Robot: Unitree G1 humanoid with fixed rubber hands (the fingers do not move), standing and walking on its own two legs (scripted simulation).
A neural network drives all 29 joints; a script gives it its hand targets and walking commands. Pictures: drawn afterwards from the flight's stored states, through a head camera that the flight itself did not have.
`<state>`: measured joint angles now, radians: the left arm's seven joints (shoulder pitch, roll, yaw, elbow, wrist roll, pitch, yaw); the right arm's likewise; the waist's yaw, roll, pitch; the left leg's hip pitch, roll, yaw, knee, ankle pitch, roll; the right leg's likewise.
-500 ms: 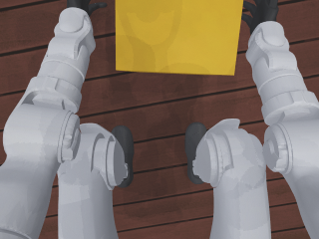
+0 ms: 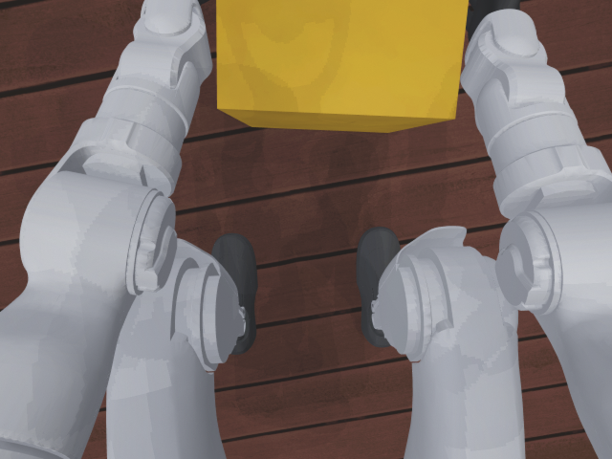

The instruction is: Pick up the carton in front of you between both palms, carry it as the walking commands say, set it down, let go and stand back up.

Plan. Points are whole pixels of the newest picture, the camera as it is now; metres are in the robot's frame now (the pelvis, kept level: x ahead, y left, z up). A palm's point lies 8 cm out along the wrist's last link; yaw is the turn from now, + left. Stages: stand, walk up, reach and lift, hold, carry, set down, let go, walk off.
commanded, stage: reach and lift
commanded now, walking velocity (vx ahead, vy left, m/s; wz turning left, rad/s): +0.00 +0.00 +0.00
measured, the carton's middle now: (330, 34) +0.53 -0.04 -0.24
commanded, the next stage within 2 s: none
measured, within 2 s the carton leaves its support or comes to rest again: leaves its support in 0.06 s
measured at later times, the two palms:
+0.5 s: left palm out of the picture +0.51 +0.11 +0.03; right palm out of the picture +0.48 -0.19 +0.02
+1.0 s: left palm out of the picture +0.48 +0.12 +0.17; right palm out of the picture +0.45 -0.18 +0.17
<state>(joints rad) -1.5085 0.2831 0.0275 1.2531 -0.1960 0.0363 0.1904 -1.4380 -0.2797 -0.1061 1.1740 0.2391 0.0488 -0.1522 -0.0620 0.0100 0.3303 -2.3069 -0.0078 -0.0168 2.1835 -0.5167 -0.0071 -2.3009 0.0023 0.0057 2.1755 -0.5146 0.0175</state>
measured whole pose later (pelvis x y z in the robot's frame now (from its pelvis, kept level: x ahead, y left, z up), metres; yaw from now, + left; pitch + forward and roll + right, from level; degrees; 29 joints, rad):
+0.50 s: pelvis +0.01 +0.01 +0.09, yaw -2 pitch +41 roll -1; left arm -1.11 0.03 0.46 0.86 0.19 0.30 0.10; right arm -1.04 -0.02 -0.49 0.75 -0.19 0.33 -0.03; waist -0.05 0.04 -0.13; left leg -2.10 -0.09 -0.04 1.91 -0.51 -0.03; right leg -2.11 0.04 0.05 1.89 -0.49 0.05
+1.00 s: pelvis +0.05 +0.01 +0.21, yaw -2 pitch +36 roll +0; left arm -0.76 -0.07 0.39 0.65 0.16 0.33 0.09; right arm -0.72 0.06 -0.41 0.58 -0.18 0.37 -0.01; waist -0.03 0.03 -0.24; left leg -1.63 -0.08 -0.05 1.52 -0.52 -0.02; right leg -1.64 0.04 0.06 1.50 -0.49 0.03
